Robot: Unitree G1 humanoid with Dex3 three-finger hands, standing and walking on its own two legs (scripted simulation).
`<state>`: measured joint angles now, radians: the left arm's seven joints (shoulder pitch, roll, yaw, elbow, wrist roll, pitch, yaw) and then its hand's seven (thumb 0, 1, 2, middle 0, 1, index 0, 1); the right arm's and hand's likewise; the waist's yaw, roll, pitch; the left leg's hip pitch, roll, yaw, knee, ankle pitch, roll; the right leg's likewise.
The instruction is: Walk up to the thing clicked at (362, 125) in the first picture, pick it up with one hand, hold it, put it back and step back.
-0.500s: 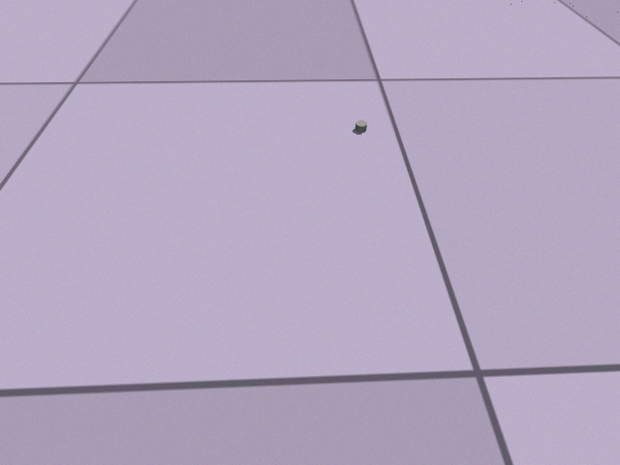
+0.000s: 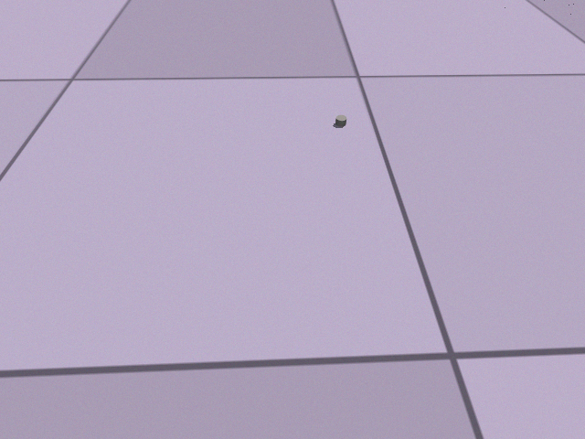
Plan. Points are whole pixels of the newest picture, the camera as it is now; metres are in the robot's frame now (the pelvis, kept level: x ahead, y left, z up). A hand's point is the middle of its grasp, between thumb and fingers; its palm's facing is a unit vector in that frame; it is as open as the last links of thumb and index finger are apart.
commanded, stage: stand
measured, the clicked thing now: (341, 120) +1.95 -0.32 -0.76
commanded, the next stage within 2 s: walk up in 1.92 s
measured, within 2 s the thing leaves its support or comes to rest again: neither
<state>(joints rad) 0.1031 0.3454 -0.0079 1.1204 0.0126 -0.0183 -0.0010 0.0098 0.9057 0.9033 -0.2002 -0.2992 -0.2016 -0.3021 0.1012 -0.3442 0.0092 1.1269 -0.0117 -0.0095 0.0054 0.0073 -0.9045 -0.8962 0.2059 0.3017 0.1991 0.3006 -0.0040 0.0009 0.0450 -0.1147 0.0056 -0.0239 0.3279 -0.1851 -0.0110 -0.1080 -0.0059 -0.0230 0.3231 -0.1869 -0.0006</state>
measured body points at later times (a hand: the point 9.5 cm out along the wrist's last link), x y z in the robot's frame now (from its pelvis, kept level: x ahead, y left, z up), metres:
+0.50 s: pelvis +0.00 +0.00 +0.00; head +0.01 +0.00 +0.45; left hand +0.08 +0.30 -0.13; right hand +0.08 -0.30 -0.13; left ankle +0.00 +0.13 -0.75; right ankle -0.01 -0.12 -0.75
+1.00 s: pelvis +0.00 +0.00 +0.00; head +0.02 +0.00 +0.45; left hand +0.08 +0.30 -0.13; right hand +0.08 -0.30 -0.13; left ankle +0.00 +0.13 -0.75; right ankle -0.01 -0.12 -0.75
